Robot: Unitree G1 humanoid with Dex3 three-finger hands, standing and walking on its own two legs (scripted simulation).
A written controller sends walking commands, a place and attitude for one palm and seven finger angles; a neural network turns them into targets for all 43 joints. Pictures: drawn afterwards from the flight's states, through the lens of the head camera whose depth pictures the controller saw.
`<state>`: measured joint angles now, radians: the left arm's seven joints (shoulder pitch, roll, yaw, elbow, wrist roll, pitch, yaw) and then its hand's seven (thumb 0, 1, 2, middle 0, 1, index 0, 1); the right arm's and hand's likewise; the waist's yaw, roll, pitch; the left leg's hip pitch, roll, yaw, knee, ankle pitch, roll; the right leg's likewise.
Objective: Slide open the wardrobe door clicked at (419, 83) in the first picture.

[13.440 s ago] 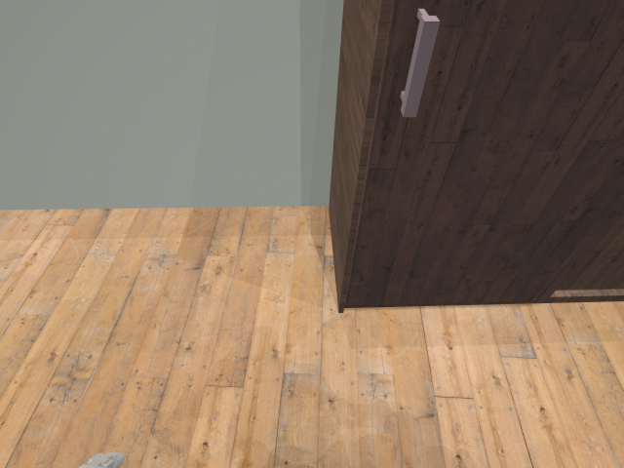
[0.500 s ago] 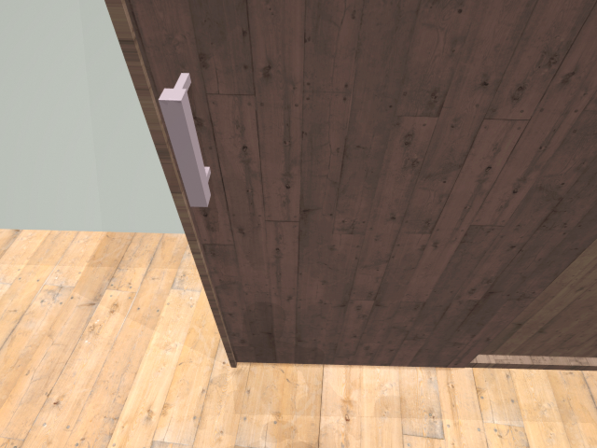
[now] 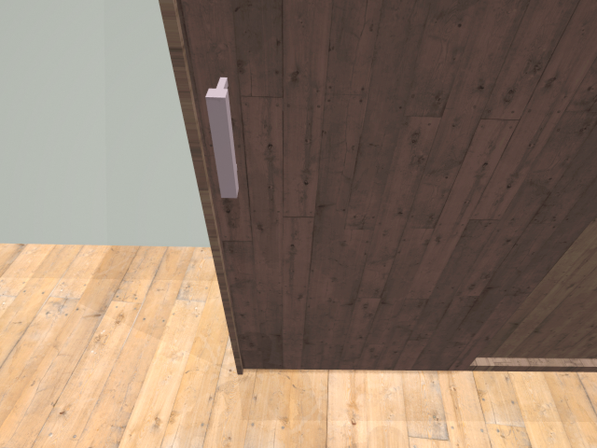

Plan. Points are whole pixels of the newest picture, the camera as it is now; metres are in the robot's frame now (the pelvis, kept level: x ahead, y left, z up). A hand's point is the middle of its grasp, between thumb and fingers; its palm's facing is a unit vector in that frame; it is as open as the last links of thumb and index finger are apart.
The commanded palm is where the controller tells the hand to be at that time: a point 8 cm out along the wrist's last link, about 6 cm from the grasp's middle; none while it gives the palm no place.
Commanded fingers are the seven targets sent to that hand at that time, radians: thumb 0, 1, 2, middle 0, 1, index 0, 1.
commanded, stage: come to a stop and stand still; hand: left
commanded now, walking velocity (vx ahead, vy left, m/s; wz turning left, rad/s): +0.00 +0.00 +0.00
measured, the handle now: (226, 139) +0.50 +0.14 +0.18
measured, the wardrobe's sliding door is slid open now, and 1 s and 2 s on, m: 0.00 0.00 0.00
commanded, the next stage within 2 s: look again from close up in 0.50 s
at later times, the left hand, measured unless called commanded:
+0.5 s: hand out of the picture -0.04 +0.23 -0.17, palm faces +0.00 -0.97 -0.25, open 7.4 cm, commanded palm none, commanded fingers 0.00 0.90 0.90 -0.20 -0.30 -0.20 -0.30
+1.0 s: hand out of the picture -0.03 +0.25 -0.16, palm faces +0.00 -0.96 -0.29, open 7.3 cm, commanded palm none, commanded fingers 0.00 0.90 0.90 -0.20 -0.30 -0.20 -0.30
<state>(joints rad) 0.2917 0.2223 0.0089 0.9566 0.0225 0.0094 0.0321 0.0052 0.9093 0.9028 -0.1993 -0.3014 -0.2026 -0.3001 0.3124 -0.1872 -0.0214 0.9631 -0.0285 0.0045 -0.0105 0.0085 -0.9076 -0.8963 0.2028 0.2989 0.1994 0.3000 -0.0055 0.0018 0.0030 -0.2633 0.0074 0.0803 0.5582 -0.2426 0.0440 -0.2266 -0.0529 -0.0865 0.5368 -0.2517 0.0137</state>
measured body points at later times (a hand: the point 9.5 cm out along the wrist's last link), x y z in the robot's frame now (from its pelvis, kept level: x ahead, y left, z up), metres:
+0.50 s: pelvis -0.03 +0.02 +0.01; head -0.04 +0.03 +0.45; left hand -0.04 +0.28 -0.15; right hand +0.01 -0.25 -0.13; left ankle +0.04 +0.09 -0.73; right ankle +0.02 -0.13 -0.73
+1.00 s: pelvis -0.03 +0.02 +0.01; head -0.04 +0.03 +0.46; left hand -0.03 +0.30 -0.14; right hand +0.03 -0.25 -0.13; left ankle +0.04 +0.09 -0.73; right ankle +0.02 -0.13 -0.73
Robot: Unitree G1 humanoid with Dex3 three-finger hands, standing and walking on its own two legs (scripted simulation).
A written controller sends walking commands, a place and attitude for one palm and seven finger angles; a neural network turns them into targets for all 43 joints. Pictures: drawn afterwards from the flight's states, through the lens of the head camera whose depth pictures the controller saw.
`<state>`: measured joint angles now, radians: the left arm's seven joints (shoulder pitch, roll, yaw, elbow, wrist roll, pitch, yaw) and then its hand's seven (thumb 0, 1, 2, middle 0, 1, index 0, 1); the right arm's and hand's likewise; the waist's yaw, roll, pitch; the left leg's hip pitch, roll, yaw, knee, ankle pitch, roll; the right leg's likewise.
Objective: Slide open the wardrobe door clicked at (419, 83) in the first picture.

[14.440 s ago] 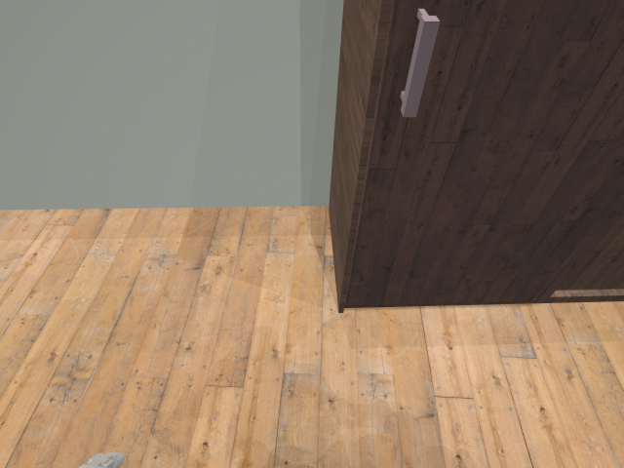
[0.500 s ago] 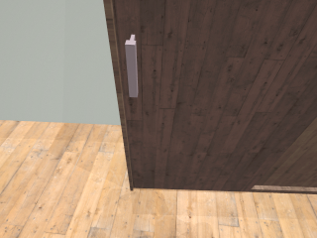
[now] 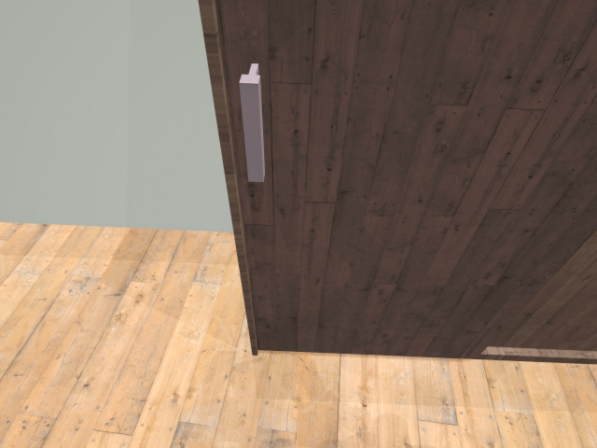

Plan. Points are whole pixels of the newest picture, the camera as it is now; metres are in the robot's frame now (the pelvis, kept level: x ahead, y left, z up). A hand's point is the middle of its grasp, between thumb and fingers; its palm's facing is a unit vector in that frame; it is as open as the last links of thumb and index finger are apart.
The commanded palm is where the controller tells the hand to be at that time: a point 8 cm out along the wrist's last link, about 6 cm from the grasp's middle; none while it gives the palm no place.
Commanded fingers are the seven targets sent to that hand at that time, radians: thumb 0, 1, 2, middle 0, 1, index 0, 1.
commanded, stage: look again from close up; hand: left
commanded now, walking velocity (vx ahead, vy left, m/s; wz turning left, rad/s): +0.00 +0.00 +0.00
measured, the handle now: (255, 125) +0.53 +0.11 +0.17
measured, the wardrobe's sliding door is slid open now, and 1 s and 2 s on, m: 0.00 0.00 0.00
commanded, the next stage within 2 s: raise the hand with hooked fingers in 1.36 s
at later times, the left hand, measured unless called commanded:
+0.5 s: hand out of the picture +0.06 +0.21 -0.16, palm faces -0.04 -0.95 -0.30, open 7.4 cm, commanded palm none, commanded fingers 0.00 0.90 0.90 -0.20 -0.30 -0.20 -0.30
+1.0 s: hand out of the picture +0.15 +0.20 -0.15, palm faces -0.04 -0.95 -0.32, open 7.3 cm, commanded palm none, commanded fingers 0.00 0.90 0.90 -0.20 -0.30 -0.20 -0.30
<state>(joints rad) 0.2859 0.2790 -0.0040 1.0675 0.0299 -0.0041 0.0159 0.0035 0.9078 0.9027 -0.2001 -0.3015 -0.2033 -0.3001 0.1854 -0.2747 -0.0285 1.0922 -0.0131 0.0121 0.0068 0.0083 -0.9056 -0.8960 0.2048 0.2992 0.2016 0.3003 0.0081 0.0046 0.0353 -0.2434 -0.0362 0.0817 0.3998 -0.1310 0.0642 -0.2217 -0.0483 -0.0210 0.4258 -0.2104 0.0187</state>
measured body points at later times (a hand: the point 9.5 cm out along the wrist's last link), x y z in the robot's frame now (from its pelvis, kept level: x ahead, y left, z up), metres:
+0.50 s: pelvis +0.04 -0.02 +0.00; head +0.05 -0.01 +0.45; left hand +0.07 +0.26 -0.14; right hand +0.08 -0.30 -0.14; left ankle +0.08 +0.07 -0.74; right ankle +0.06 -0.15 -0.74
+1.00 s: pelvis +0.07 -0.03 +0.01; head +0.08 -0.03 +0.46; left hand +0.15 +0.25 -0.13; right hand +0.15 -0.31 -0.13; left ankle +0.08 +0.07 -0.74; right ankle +0.06 -0.15 -0.74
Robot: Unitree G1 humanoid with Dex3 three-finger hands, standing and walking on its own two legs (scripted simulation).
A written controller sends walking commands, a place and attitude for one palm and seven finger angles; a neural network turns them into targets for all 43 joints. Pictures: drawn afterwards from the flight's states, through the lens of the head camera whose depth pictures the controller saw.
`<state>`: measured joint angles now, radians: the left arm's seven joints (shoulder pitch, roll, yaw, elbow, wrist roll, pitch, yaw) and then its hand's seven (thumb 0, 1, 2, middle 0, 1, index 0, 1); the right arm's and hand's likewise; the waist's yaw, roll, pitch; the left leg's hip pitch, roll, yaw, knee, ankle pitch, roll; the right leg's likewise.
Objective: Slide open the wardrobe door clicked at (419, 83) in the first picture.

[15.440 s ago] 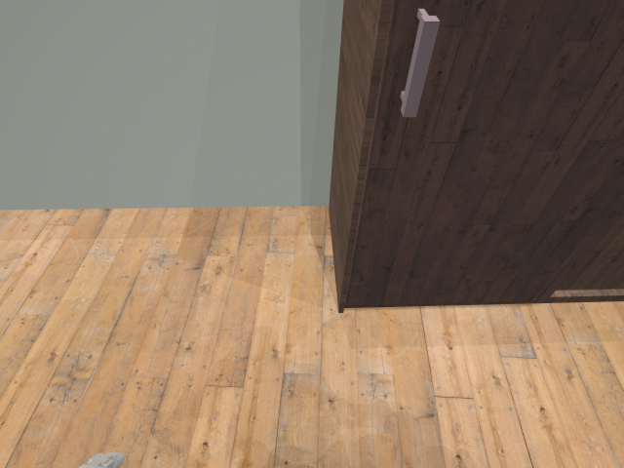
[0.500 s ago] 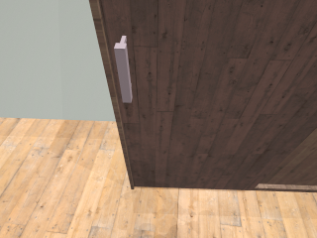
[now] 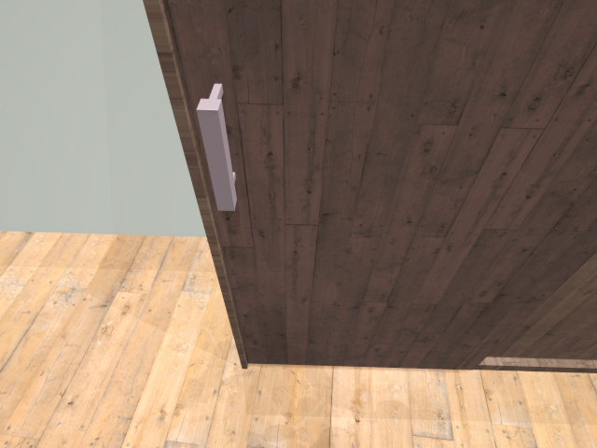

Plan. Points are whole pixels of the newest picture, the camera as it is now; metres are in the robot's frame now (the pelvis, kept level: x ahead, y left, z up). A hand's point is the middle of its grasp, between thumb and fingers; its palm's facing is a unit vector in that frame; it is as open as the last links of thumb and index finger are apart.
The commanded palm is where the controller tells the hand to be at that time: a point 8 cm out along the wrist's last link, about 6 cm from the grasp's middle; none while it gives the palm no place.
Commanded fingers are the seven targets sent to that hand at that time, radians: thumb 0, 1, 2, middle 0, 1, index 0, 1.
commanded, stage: look again from close up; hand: left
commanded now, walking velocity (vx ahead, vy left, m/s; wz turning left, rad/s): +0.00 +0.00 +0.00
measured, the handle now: (222, 150) +0.46 +0.14 +0.16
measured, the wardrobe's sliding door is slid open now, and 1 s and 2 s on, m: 0.00 0.00 0.00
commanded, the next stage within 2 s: raise the hand with hooked fingers in 0.36 s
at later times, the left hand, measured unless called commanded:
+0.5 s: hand out of the picture +0.05 +0.22 -0.16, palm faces +0.03 -0.96 -0.29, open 7.4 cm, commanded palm +0.10 +0.27 -0.07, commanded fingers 0.00 0.83 0.87 -0.20 -0.34 -0.20 -0.34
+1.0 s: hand (119, 434) +0.14 +0.23 -0.01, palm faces +0.16 -0.98 -0.08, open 9.3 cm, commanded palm +0.13 +0.28 +0.01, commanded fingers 0.00 0.25 0.62 -0.25 -0.72 -0.25 -0.72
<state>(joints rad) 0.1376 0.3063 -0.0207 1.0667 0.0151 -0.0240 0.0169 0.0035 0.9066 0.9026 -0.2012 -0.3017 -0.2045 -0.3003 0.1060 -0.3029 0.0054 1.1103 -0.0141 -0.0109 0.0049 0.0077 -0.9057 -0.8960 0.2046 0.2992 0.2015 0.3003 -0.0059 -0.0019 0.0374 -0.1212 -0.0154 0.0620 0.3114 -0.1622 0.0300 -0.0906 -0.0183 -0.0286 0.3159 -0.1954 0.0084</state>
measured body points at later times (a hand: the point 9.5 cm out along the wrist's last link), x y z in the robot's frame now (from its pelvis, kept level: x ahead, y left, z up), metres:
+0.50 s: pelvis +0.00 -0.01 +0.00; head +0.02 +0.00 +0.45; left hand +0.05 +0.27 -0.14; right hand +0.06 -0.28 -0.14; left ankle +0.01 +0.10 -0.75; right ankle -0.01 -0.12 -0.75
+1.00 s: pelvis -0.03 -0.03 -0.08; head +0.00 -0.02 +0.37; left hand +0.13 +0.28 -0.01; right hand +0.19 -0.26 -0.13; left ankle +0.01 +0.10 -0.75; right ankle -0.01 -0.12 -0.75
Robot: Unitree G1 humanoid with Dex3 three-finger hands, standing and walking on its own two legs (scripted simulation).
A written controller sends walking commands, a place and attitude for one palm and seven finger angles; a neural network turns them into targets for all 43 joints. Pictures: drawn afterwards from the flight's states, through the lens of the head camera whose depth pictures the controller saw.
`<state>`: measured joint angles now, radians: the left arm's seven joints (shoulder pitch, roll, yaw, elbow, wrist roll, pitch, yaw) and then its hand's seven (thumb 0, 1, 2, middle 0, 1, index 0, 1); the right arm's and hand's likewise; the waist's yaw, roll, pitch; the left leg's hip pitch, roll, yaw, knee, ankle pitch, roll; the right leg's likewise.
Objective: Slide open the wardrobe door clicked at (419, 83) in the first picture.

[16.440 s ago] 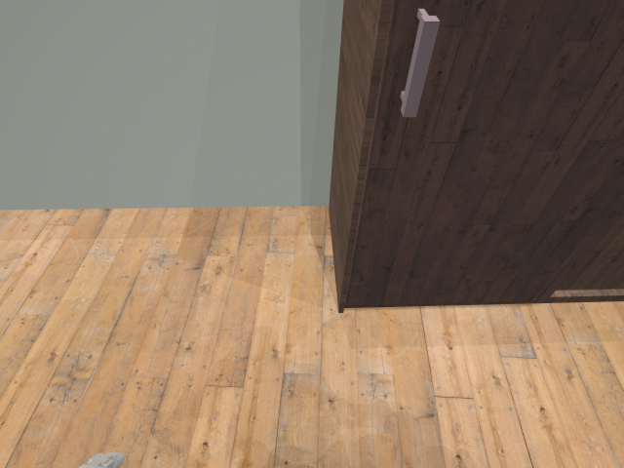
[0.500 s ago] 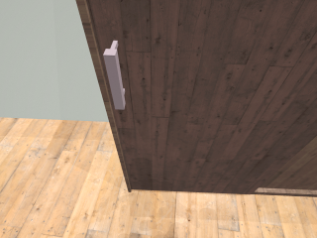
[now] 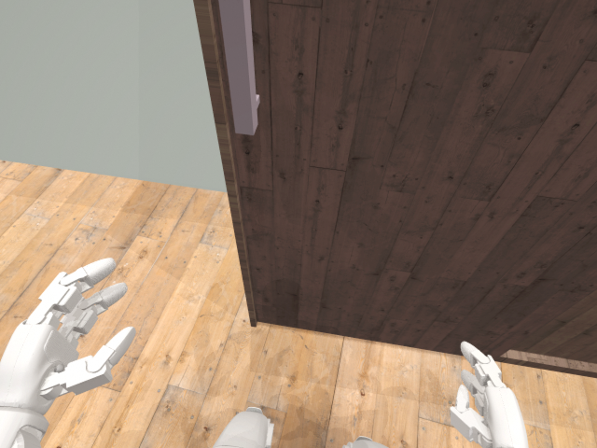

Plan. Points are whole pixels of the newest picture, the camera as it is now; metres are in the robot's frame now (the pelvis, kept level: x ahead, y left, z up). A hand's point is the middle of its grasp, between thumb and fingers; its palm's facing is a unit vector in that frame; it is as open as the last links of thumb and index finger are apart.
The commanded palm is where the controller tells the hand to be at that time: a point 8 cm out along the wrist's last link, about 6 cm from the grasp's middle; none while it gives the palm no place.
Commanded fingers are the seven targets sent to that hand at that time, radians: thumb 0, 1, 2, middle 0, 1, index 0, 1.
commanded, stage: raise the hand with hooked fingers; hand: left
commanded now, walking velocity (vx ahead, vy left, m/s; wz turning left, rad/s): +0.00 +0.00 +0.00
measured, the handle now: (246, 59) +0.50 +0.15 +0.25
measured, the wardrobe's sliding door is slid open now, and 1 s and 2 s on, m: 0.00 0.00 0.00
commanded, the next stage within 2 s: move the hooked fingers beside the handle in 1.56 s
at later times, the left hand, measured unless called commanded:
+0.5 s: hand (70, 261) +0.25 +0.27 +0.16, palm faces +0.05 -1.00 -0.07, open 12.3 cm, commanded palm +0.22 +0.32 +0.18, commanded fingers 0.00 -0.34 0.37 -0.29 -1.10 -0.29 -1.10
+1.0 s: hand (19, 166) +0.28 +0.29 +0.25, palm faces +0.08 -0.99 -0.07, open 13.9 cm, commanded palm +0.25 +0.33 +0.27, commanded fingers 0.00 -0.50 0.30 -0.30 -1.20 -0.30 -1.20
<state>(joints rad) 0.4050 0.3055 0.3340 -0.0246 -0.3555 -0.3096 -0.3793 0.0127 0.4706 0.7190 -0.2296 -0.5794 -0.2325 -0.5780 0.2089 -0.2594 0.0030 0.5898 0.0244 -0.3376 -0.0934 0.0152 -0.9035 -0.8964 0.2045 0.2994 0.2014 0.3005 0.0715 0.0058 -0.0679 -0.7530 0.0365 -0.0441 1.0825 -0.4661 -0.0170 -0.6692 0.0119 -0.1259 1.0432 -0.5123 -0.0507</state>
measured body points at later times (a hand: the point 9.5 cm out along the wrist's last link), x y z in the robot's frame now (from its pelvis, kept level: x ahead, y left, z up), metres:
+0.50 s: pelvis +0.02 +0.02 +0.05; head +0.03 +0.03 +0.50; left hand +0.24 +0.33 +0.16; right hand +0.19 -0.23 -0.01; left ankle +0.05 +0.13 -0.67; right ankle +0.01 -0.09 -0.67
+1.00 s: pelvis +0.01 +0.02 +0.07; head -0.02 +0.01 +0.52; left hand +0.27 +0.34 +0.26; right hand +0.22 -0.20 +0.01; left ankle +0.05 +0.13 -0.67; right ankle +0.01 -0.09 -0.67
